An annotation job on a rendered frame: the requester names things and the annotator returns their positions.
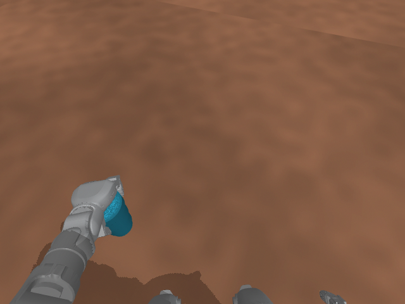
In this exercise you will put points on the left robot hand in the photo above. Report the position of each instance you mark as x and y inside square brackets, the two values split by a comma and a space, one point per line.
[100, 193]

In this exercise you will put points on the right robot hand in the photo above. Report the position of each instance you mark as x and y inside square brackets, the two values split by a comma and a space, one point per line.
[330, 298]

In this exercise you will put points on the cup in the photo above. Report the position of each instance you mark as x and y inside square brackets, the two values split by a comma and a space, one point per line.
[117, 217]

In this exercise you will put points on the left robot arm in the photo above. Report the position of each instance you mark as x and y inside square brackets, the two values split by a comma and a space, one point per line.
[57, 279]

